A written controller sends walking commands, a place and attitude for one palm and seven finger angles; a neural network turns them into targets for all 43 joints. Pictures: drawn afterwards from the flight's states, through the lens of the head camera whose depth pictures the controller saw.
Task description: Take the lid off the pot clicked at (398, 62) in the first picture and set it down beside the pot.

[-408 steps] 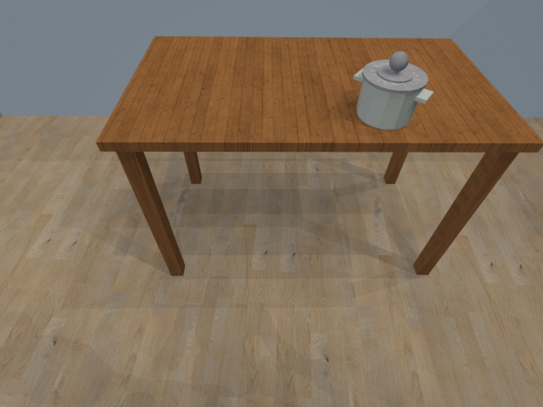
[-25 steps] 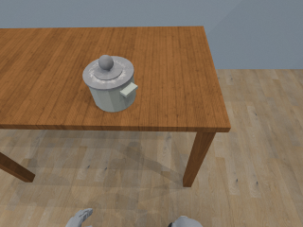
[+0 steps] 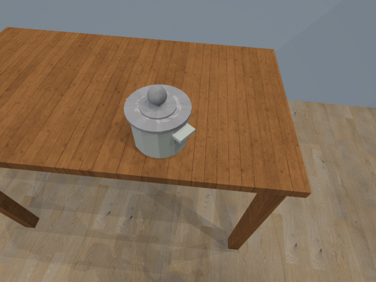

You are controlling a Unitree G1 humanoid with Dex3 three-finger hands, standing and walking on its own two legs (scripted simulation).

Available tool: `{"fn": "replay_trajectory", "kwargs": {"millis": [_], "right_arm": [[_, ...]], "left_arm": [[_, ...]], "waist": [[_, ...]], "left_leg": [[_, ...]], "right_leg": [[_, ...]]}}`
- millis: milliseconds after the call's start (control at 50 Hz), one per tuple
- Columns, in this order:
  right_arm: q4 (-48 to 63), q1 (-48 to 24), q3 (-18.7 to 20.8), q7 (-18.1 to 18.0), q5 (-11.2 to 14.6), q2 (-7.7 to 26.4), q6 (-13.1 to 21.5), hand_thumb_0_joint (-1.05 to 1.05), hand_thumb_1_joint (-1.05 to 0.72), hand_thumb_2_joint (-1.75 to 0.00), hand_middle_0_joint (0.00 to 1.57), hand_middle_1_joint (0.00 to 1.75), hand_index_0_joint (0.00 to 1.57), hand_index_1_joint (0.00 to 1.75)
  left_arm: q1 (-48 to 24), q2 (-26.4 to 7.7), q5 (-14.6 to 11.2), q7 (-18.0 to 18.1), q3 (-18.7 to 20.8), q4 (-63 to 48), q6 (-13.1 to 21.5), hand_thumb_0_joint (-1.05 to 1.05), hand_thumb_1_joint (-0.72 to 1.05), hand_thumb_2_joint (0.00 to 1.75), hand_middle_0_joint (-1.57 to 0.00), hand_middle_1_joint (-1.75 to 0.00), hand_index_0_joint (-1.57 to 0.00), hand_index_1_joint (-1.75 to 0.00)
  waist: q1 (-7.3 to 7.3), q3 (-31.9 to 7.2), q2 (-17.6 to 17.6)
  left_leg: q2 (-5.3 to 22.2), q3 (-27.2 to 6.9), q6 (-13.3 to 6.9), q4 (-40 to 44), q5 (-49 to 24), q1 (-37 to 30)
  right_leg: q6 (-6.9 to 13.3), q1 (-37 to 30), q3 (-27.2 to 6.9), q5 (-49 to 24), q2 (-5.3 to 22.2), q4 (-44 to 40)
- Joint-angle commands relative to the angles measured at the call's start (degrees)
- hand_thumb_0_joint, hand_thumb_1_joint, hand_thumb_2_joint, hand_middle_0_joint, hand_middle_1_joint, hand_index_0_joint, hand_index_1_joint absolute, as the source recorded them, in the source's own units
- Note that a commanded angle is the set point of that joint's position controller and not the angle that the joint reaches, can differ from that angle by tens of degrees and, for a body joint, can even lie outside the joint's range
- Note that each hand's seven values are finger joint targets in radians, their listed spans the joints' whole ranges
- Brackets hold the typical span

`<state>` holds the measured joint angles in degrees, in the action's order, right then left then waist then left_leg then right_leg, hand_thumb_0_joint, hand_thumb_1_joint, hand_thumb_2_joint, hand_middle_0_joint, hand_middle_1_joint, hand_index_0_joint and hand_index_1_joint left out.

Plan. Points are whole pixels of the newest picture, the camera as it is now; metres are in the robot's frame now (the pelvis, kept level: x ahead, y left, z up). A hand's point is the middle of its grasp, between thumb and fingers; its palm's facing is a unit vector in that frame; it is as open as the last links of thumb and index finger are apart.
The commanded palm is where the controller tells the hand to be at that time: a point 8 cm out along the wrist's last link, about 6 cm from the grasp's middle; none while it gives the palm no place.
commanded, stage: come to a stop and stand still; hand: left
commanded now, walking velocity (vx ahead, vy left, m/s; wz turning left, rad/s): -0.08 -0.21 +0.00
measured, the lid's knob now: (157, 95) +0.48 +0.12 +0.12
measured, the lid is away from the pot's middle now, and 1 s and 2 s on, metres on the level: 0.00 0.00 0.00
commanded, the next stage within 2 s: look again from close up in 0.86 s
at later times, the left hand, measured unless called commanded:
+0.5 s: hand out of the picture -0.01 +0.15 -0.15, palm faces -0.02 -0.97 -0.25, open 7.4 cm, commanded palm none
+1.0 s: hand out of the picture -0.05 +0.10 -0.17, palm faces +0.04 -0.98 -0.17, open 7.4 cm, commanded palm none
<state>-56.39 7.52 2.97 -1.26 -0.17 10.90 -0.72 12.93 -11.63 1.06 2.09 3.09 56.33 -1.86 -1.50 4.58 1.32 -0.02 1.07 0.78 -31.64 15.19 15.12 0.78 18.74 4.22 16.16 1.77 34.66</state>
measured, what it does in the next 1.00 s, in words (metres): steps on the spot: right foot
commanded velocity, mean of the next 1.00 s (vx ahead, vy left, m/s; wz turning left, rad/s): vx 0.00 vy -0.03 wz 0.00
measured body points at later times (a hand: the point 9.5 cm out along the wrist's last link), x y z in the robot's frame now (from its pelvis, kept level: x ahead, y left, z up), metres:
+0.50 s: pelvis -0.05 -0.04 +0.01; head -0.04 -0.06 +0.46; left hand -0.01 +0.20 -0.13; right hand -0.06 -0.27 -0.16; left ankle +0.00 +0.11 -0.73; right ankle -0.09 -0.14 -0.73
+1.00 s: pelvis -0.03 -0.05 +0.01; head -0.01 -0.06 +0.46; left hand -0.05 +0.16 -0.15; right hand -0.05 -0.27 -0.16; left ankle -0.01 +0.11 -0.72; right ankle -0.09 -0.14 -0.73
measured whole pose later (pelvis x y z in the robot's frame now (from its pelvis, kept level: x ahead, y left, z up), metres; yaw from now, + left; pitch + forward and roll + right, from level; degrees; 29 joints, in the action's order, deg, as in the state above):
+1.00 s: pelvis -0.03 -0.05 +0.01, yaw -1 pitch -1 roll +0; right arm -65.7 16.7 0.6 -2.1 -0.2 8.0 -0.4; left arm 18.1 -5.8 0.7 2.5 0.7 64.9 1.2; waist -0.2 2.8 -1.3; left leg 4.0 -1.8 2.8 -31.4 13.7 15.6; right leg 1.9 5.1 2.3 18.5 -2.2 24.4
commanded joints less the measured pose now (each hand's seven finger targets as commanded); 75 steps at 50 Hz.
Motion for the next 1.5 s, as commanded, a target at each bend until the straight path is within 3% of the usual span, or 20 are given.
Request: {"fn": "replay_trajectory", "kwargs": {"millis": [0, 140, 300, 360, 400, 420, 440, 520, 620, 820, 920, 940, 960, 980, 1020, 1060, 1100, 1140, 1300, 1480], "right_arm": [[2.3, 6.0, 0.9, -1.3, -1.1, 9.2, 0.3, 0.0, -0.9, -0.9, 0.2, 0.3, 0.2, 0.3], [1.8, 5.0, 0.2, -2.1, -0.8, 8.0, 0.5, 0.0, -0.9, -0.9, 0.2, 0.3, 0.2, 0.3], [-1.1, 8.3, 1.3, -1.1, -1.1, 9.0, -0.1, 0.0, -0.9, -0.9, 0.2, 0.3, 0.2, 0.3], [-2.2, 8.1, 0.9, -0.7, -0.1, 5.7, 0.0, 0.0, -0.9, -0.9, 0.2, 0.3, 0.2, 0.3], [-1.8, 7.4, -0.6, -0.2, -0.1, 1.6, 0.0, 0.0, -0.9, -0.9, 0.2, 0.3, 0.2, 0.3], [-2.0, 7.5, -0.7, 0.1, -0.3, 1.3, -0.2, 0.0, -0.9, -0.9, 0.2, 0.3, 0.2, 0.3], [-2.7, 6.9, -0.9, 0.1, -0.9, 1.5, -0.4, 0.0, -0.9, -0.9, 0.2, 0.3, 0.2, 0.3], [-6.7, 11.1, -1.2, -0.3, -0.6, 2.3, 0.2, 0.0, -0.9, -0.9, 0.2, 0.3, 0.2, 0.3], [-8.7, 12.7, -1.4, -0.5, -0.7, 1.7, -0.1, 0.0, -0.9, -0.9, 0.2, 0.3, 0.2, 0.3], [-9.4, 13.8, -1.5, -1.2, -0.4, 1.0, 0.7, 0.0, -0.9, -0.9, 0.2, 0.3, 0.2, 0.3], [-9.2, 13.1, -1.4, -1.5, -0.1, 1.3, 1.2, 0.0, -0.9, -0.9, 0.2, 0.3, 0.2, 0.3], [-3.8, 3.9, -1.8, -0.8, 0.0, 1.9, 2.2, 0.0, -0.9, -0.9, 0.2, 0.3, 0.2, 0.3], [-1.5, 8.2, -1.8, -0.4, -0.3, -1.1, 1.7, 0.0, -0.9, -0.9, 0.2, 0.3, 0.2, 0.3], [-2.0, 8.7, -1.6, -0.4, -0.4, -1.1, 1.5, 0.0, -0.9, -0.9, 0.2, 0.3, 0.2, 0.3], [-1.2, 10.3, -1.7, 0.1, -0.2, -0.7, 1.6, 0.0, -0.9, -0.9, 0.2, 0.3, 0.2, 0.3], [-1.5, 12.6, -1.5, 0.0, -0.1, 0.5, 2.3, 0.0, -0.9, -0.9, 0.2, 0.3, 0.2, 0.3], [-1.5, 13.5, -1.2, -0.6, -0.4, 4.4, 2.7, 0.0, -0.9, -0.9, 0.2, 0.3, 0.2, 0.3], [-0.6, 10.7, -1.3, -0.8, -0.6, 5.0, 2.4, 0.0, -0.9, -0.9, 0.2, 0.3, 0.2, 0.3], [1.2, 8.0, -1.5, -0.3, -0.4, 5.0, 2.3, 0.0, -0.9, -0.9, 0.2, 0.3, 0.2, 0.3], [0.8, 7.4, -1.5, -0.2, -0.2, 5.7, 2.6, 0.0, -0.9, -0.9, 0.2, 0.3, 0.2, 0.3]], "left_arm": [[3.3, -4.6, -0.4, 0.7, 0.5, -2.7, 0.0, 0.0, 0.9, 0.9, -0.2, -0.3, -0.2, -0.3], [4.2, -5.3, -0.2, -0.6, 1.0, -0.3, -0.9, 0.0, 0.9, 0.9, -0.2, -0.3, -0.2, -0.3], [2.6, -2.7, -0.5, -1.2, -0.5, 0.7, 0.0, 0.0, 0.9, 0.9, -0.2, -0.3, -0.2, -0.3], [6.8, -4.5, -0.3, -0.5, -0.5, 3.4, 1.3, 0.0, 0.9, 0.9, -0.2, -0.3, -0.2, -0.3], [4.0, -8.3, -0.4, -0.2, -0.6, 3.3, 1.9, 0.0, 0.9, 0.9, -0.2, -0.3, -0.2, -0.3], [2.6, -8.9, -0.4, -0.3, -0.8, 2.9, 1.8, 0.0, 0.9, 0.9, -0.2, -0.3, -0.2, -0.3], [2.3, -8.6, -0.5, -0.2, -0.4, 3.4, 2.6, 0.0, 0.9, 0.9, -0.2, -0.3, -0.2, -0.3], [2.5, -5.3, -1.0, -0.1, -1.4, 4.6, 2.8, 0.0, 0.9, 0.9, -0.2, -0.3, -0.2, -0.3], [3.7, -4.6, -1.0, 0.0, -1.0, 5.4, 2.3, 0.0, 0.9, 0.9, -0.2, -0.3, -0.2, -0.3], [6.5, -2.6, -1.1, -0.1, -1.0, 6.9, 2.7, 0.0, 0.9, 0.9, -0.2, -0.3, -0.2, -0.3], [8.0, -1.8, -1.0, 0.1, -1.1, 7.7, 2.9, 0.0, 0.9, 0.9, -0.2, -0.3, -0.2, -0.3], [14.1, -2.5, 0.1, 2.5, -1.2, 8.9, 5.1, 0.0, 0.9, 0.9, -0.2, -0.3, -0.2, -0.3], [12.6, -4.8, 0.4, 2.3, -1.1, 6.3, 5.8, 0.0, 0.9, 0.9, -0.2, -0.3, -0.2, -0.3], [11.7, -3.6, 0.4, 1.9, -1.4, 5.6, 5.9, 0.0, 0.9, 0.9, -0.2, -0.3, -0.2, -0.3], [9.9, -4.7, 0.4, 1.5, -1.2, 4.0, 5.5, 0.0, 0.9, 0.9, -0.2, -0.3, -0.2, -0.3], [8.1, -2.5, 0.2, 1.8, -1.6, 2.2, 4.7, 0.0, 0.9, 0.9, -0.2, -0.3, -0.2, -0.3], [10.5, 0.1, -0.2, 1.8, -2.2, 1.8, 3.5, 0.0, 0.9, 0.9, -0.2, -0.3, -0.2, -0.3], [10.7, 0.2, 0.0, 1.5, -2.5, 2.0, 2.6, 0.0, 0.9, 0.9, -0.2, -0.3, -0.2, -0.3], [9.7, -2.7, 0.2, 0.8, -2.5, 1.0, 2.5, 0.0, 0.9, 0.9, -0.2, -0.3, -0.2, -0.3], [9.4, -4.4, 0.0, 0.7, -2.4, 0.3, 2.6, 0.0, 0.9, 0.9, -0.2, -0.3, -0.2, -0.3]], "waist": [[1.84, -7.0, -10.2], [1.58, -6.8, -7.5], [3.56, -6.4, -11.8], [1.65, -6.4, -4.4], [2.67, -3.1, 5.3], [2.97, -2.2, 2.9], [2.23, -0.3, 12.2], [2.89, 1.8, 6.7], [2.44, 5.4, 0.6], [1.91, 0.6, -0.7], [1.59, -2.0, -0.6], [-2.26, 1.1, 3.1], [2.17, -1.5, 5.2], [2.01, -3.4, 0.4], [2.21, -7.8, 2.7], [3.89, -6.8, 3.9], [2.18, -6.4, -3.5], [1.17, -1.3, -11.0], [1.07, -1.1, -1.7], [0.77, -4.8, -1.6]], "left_leg": [[21.7, -14.9, -11.4, 12.3, -46.3, -5.4], [16.0, -9.1, -9.1, 13.1, -33.1, -10.0], [13.8, -11.8, -8.2, 15.1, -10.6, -8.6], [8.0, -6.7, -2.8, 9.2, -2.4, -0.8], [2.8, -1.3, 0.2, 5.0, 2.4, 0.1], [2.6, -1.5, 0.3, 5.4, 1.9, -2.2], [2.5, -1.1, 0.5, 4.2, 0.7, -0.9], [3.9, -2.6, 0.2, 7.1, -8.5, -4.2], [4.2, -2.8, 0.5, 7.2, -6.3, -4.4], [4.9, -3.4, 0.2, 7.3, -11.4, -5.3], [5.5, -3.6, -0.3, 6.8, -16.0, -6.6], [3.7, 1.0, 1.0, -8.8, -6.8, 2.6], [2.3, -2.1, -0.9, -11.6, 4.7, 6.7], [2.7, -1.1, -1.4, -12.3, 5.8, 6.5], [2.3, 1.4, -1.0, -7.6, 4.8, 4.1], [3.0, -0.7, -1.6, 2.1, -7.0, -2.5], [9.5, -7.6, -5.1, 2.7, -22.5, -4.3], [10.5, -10.5, -6.5, 6.5, -18.3, -1.1], [6.3, -7.1, -4.4, 7.7, -6.2, -1.2], [6.1, -6.4, -4.2, 7.3, -13.7, -5.0]], "right_leg": [[-1.6, 3.2, -6.6, 17.4, -1.5, 19.7], [-3.9, 7.8, -8.0, 8.5, -1.4, 26.5], [-2.2, -2.9, -2.5, 8.3, -1.2, -1.5], [-1.0, -14.5, -5.5, -5.0, 2.1, -17.1], [3.4, -7.5, -14.9, -1.1, 10.8, -21.5], [4.1, -4.0, -14.4, 2.6, 12.0, -22.4], [4.0, -3.3, -14.9, -1.0, 9.6, -22.9], [2.8, -4.0, -9.5, -8.9, 6.2, -19.0], [2.3, -0.9, -10.2, 5.0, 4.8, -22.0], [2.1, -6.8, -8.1, -6.9, 3.8, -18.3], [1.5, -9.5, -6.7, -15.7, 3.6, -15.8], [-4.0, -8.7, -14.7, -50.6, 9.1, -16.7], [-2.5, -12.8, -12.8, -59.5, 11.8, -12.3], [0.7, -14.3, -11.6, -59.2, 11.3, -10.4], [5.4, -16.6, -9.2, -47.9, 9.5, -8.6], [3.6, -10.3, -7.0, -32.1, 5.6, -4.3], [1.0, -6.0, -4.4, -8.6, 1.0, -4.6], [0.5, -3.8, -3.2, 4.2, -0.7, -5.5], [0.8, -4.0, -6.1, -0.5, 1.7, -9.6], [0.1, -6.0, -5.9, -5.3, 2.8, -9.5]]}}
